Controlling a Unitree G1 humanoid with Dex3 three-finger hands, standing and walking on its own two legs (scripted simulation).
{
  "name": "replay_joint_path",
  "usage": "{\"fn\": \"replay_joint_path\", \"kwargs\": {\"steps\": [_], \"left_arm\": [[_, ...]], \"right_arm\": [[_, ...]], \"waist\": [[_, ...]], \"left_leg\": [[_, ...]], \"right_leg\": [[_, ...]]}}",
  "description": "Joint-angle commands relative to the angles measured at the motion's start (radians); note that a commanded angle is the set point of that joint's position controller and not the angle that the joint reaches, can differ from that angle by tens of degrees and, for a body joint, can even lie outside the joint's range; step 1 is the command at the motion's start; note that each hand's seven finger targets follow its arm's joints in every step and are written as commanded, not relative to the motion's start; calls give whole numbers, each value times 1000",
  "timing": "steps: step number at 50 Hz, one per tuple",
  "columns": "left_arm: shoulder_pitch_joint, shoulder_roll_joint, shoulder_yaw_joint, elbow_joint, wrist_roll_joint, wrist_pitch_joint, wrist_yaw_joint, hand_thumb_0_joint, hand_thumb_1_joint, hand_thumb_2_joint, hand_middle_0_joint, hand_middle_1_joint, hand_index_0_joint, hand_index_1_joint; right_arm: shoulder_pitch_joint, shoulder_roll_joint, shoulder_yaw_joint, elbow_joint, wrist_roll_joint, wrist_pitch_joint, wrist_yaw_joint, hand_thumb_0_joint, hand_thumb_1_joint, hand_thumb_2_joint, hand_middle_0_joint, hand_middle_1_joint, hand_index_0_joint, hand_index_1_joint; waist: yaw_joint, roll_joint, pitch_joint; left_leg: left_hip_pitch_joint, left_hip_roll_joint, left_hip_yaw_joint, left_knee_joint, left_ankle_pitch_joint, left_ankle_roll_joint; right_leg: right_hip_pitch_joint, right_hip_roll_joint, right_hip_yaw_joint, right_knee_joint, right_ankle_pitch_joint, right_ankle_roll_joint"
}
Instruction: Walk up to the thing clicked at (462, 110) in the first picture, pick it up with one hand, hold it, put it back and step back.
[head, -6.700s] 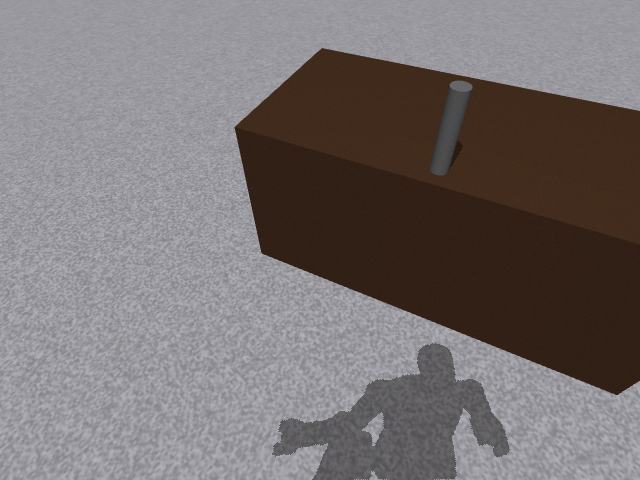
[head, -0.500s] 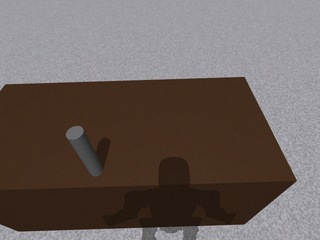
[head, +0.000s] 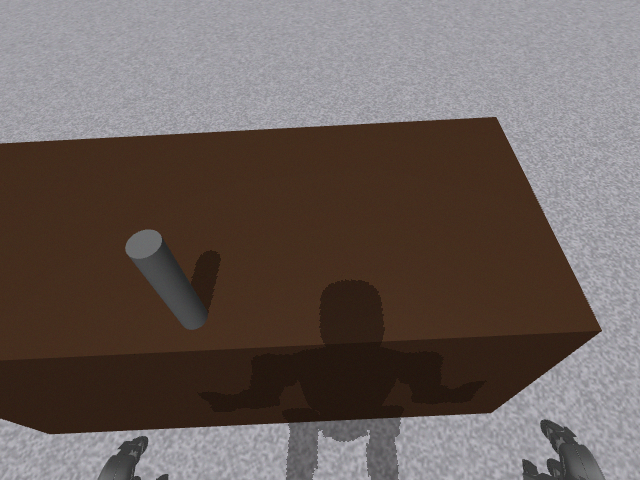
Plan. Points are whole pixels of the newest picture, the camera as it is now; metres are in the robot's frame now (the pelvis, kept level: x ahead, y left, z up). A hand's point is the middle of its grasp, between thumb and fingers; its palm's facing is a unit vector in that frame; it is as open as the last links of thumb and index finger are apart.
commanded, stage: go down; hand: left
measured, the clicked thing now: (172, 286) +0.40 +0.25 -0.06
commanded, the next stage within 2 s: none
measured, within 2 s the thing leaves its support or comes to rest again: neither
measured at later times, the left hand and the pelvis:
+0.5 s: hand (148, 464) +0.17 +0.26 -0.14, palm faces +0.06 -0.93 -0.36, open 16.9 cm; pelvis +0.01 +0.01 -0.03, yaw +0 degrees
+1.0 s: hand (137, 452) +0.18 +0.28 -0.13, palm faces +0.08 -0.93 -0.35, open 17.4 cm; pelvis +0.02 +0.01 -0.04, yaw +1 degrees
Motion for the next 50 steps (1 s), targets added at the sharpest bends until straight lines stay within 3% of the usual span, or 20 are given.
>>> {"fn": "replay_joint_path", "kwargs": {"steps": [1,3,4,5,6,8,9,12,14,16,19,21,28,34,36,37,42,45,48,50], "left_arm": [[-112,259,97,-136,24,33,11,0,332,255,-13,-28,-17,-32],[70,225,131,-53,53,96,-12,0,203,194,-28,-30,-39,-27],[46,211,121,-127,53,114,-16,0,132,167,-37,-34,-51,-27],[-14,247,132,-261,51,132,-13,0,98,147,-41,-33,-57,-23],[-5,253,136,-305,45,164,-14,0,46,127,-45,-36,-62,-24],[45,193,102,-239,41,225,-32,0,-63,108,-46,-43,-64,-29],[-4,179,92,-278,41,234,-38,0,-118,87,-53,-40,-67,-30],[-40,251,141,-409,48,253,-43,0,-309,61,-64,-44,-70,-41],[10,214,135,-434,50,262,-50,0,-394,74,-65,-72,-75,-66],[-44,248,154,-533,57,255,-44,0,-475,47,-69,-74,-81,-66],[-23,238,171,-563,60,244,-35,0,-581,41,-76,-79,-83,-77],[32,235,184,-569,58,245,-25,0,-611,27,-79,-67,-81,-69],[154,225,194,-616,46,296,-40,0,-592,4,-84,-59,-90,-55],[137,232,197,-675,50,340,-67,0,-611,0,-92,-58,-100,-51],[137,235,197,-724,50,348,-77,0,-577,0,-88,-58,-97,-49],[153,266,223,-719,54,353,-78,0,-595,0,-89,-57,-99,-47],[178,256,233,-781,52,359,-83,0,-587,3,-85,-53,-90,-49],[206,264,256,-798,47,362,-84,0,-582,2,-85,-56,-91,-49],[215,248,244,-843,41,364,-90,0,-544,8,-80,-43,-84,-39],[221,248,247,-869,36,371,-94,0,-542,13,-78,-50,-84,-45]], "right_arm": [[-58,-183,-105,-174,7,-51,-24,0,-180,-212,44,53,48,53],[143,-165,-145,-140,-15,-23,-6,0,-20,-186,45,52,48,52],[103,-188,-156,-250,-16,-30,-4,0,37,-177,46,52,48,52],[47,-213,-166,-370,-11,-31,-7,0,96,-160,46,52,48,52],[82,-184,-147,-368,-2,-14,-5,0,137,-148,47,51,49,51],[101,-105,-97,-287,6,13,7,0,232,-123,48,51,49,51],[50,-93,-91,-330,5,8,7,0,246,-119,48,51,49,51],[52,-134,-135,-394,-2,2,7,0,347,-93,48,51,49,51],[99,-115,-127,-401,-7,0,6,0,403,-78,49,50,49,50],[34,-162,-153,-506,-14,-21,-10,0,439,-68,49,50,50,50],[19,-105,-118,-486,-23,-42,-26,0,479,-58,50,50,50,50],[60,-129,-145,-474,-34,-55,-37,0,475,-60,50,50,50,50],[135,-96,-131,-498,-34,-58,-52,0,524,-45,50,50,50,50],[197,-85,-137,-520,-30,-50,-47,0,533,-42,50,50,50,50],[205,-90,-145,-536,-28,-53,-44,0,541,-40,50,50,50,50],[181,-101,-145,-580,-30,-56,-44,0,543,-40,51,50,50,50],[192,-88,-139,-624,-34,-62,-45,0,541,-43,50,50,50,50],[186,-92,-142,-672,-36,-66,-49,0,545,-41,50,50,50,50],[255,-48,-111,-641,-36,-58,-52,0,546,-42,50,50,50,50],[262,-58,-118,-658,-36,-61,-54,0,545,-43,51,50,50,50]], "waist": [[4,-8,-352],[3,-26,-284],[-2,-47,-389],[0,-49,-481],[6,-13,-408],[12,7,-206],[5,-11,-200],[9,-5,-226],[3,1,-229],[-8,-32,-322],[16,4,-336],[6,4,-361],[11,27,-343],[-11,1,-286],[-4,7,-312],[1,7,-324],[13,27,-365],[14,35,-358],[11,33,-354],[7,37,-351]], "left_leg": [[25,-6,4,82,189,10],[-42,-16,9,110,184,15],[14,-18,9,105,209,16],[63,-21,8,92,235,19],[52,-22,13,69,214,15],[-60,-27,17,71,116,11],[-88,-26,19,90,73,15],[-123,-23,21,103,-38,22],[-115,-18,16,111,-11,23],[-83,-11,4,135,46,22],[-94,-8,-3,176,92,19],[-94,-2,-9,190,112,18],[-104,-2,-13,211,151,12],[-148,-10,-3,243,115,20],[-136,-9,-6,259,160,19],[-138,-9,-7,268,179,20],[-132,-3,-24,292,208,17],[-157,0,-31,287,163,8],[-167,-7,-22,314,154,17],[-176,-5,-23,315,145,14]], "right_leg": [[-33,-5,10,70,235,0],[-107,3,6,95,220,-4],[-58,5,6,93,240,-1],[-16,3,8,78,263,3],[-48,-1,6,60,233,1],[-162,-5,3,61,131,-4],[-188,-5,2,75,91,-2],[-207,-6,5,83,-18,-5],[-206,-6,6,95,11,-5],[-182,-5,6,121,65,2],[-190,-13,9,166,104,2],[-191,-8,5,189,121,1],[-207,-4,-10,213,144,1],[-274,-9,-10,224,130,8],[-269,-10,-11,241,170,11],[-261,-12,-11,245,181,13],[-273,-9,-14,278,176,9],[-284,-4,-20,290,119,3],[-304,-9,-14,299,133,10],[-319,-6,-17,310,120,7]]}}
